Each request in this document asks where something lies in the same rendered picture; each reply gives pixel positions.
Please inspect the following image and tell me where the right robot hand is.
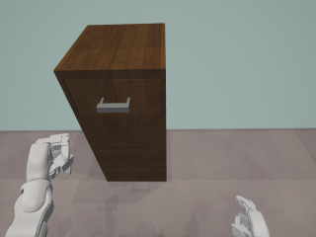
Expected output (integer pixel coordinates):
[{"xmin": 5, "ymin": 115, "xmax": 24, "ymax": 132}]
[{"xmin": 231, "ymin": 196, "xmax": 271, "ymax": 237}]

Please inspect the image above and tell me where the robot left forearm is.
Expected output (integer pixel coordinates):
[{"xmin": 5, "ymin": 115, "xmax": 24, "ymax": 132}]
[{"xmin": 5, "ymin": 180, "xmax": 54, "ymax": 237}]

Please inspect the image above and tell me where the left robot hand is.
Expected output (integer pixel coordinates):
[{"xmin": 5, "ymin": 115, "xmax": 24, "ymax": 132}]
[{"xmin": 26, "ymin": 133, "xmax": 74, "ymax": 183}]

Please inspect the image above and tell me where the drawer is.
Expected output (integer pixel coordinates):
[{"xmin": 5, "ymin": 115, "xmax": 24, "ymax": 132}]
[{"xmin": 65, "ymin": 78, "xmax": 161, "ymax": 115}]

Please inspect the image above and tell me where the cabinet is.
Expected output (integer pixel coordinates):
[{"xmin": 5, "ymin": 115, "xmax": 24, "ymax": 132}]
[{"xmin": 53, "ymin": 23, "xmax": 167, "ymax": 182}]

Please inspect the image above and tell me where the handle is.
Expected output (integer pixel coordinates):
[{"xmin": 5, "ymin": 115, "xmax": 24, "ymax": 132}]
[{"xmin": 96, "ymin": 97, "xmax": 130, "ymax": 113}]

